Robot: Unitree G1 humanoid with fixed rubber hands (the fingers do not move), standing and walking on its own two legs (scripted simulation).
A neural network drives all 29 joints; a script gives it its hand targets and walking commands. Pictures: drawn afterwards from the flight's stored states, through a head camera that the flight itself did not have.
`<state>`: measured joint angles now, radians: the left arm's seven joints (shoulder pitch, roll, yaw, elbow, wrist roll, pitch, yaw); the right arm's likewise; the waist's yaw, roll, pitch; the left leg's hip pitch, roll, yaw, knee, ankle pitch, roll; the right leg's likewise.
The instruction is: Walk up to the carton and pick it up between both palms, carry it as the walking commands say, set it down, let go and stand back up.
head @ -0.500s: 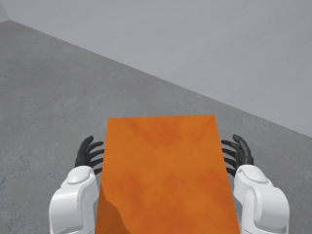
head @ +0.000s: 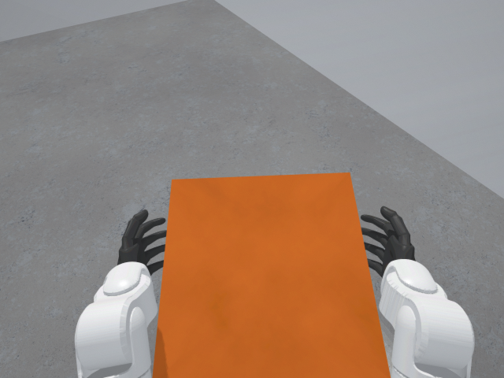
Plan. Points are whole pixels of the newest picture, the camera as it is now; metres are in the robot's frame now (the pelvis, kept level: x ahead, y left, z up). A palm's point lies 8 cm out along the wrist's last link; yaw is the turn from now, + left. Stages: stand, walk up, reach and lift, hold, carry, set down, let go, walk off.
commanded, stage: carry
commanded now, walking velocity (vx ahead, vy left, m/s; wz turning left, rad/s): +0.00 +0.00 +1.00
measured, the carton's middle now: (264, 276) +0.27 -0.01 +0.02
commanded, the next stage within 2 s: none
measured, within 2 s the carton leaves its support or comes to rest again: neither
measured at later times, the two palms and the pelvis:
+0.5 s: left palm (59, 288) +0.22 +0.24 +0.12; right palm (326, 240) +0.28 -0.10 +0.11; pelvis +0.01 +0.03 +0.01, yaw +11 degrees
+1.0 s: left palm (21, 310) +0.20 +0.28 +0.11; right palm (296, 242) +0.27 -0.05 +0.12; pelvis +0.00 +0.06 +0.01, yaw +12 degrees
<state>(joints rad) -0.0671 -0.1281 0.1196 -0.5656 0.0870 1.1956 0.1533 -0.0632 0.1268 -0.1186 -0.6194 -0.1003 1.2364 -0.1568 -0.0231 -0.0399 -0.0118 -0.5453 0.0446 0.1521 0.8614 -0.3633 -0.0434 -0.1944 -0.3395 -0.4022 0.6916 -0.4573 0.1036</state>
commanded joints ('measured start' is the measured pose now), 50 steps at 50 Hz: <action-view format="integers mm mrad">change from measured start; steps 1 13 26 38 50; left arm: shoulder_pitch -324 -442 -393 -477 -458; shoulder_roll -821 -946 -808 -839 -835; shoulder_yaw -667 -802 -662 -706 -702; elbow -48 -74 47 42 61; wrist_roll -357 -456 -353 -377 -366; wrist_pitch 20 -32 29 45 41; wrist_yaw -221 -277 -257 -252 -252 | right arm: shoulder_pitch -363 -350 -433 -437 -435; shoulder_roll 796 913 816 842 842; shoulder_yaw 729 715 752 689 690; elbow -27 -6 17 73 78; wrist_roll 390 354 378 367 366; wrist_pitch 19 -68 10 10 -2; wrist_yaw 236 252 247 250 255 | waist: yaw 33 17 23 32 33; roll -225 145 -97 67 67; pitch -245 -360 -168 -236 -248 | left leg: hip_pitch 113 369 155 271 277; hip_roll -101 220 28 126 129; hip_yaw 125 -351 -107 -205 -230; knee -129 -497 -215 -480 -522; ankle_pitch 26 399 92 200 189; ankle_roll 17 232 37 83 87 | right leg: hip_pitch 165 -267 -52 -42 -39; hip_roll -115 194 0 167 161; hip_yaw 30 341 467 342 348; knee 83 337 -358 -232 -234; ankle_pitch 975 -65 429 199 189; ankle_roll -21 -28 -150 -93 -79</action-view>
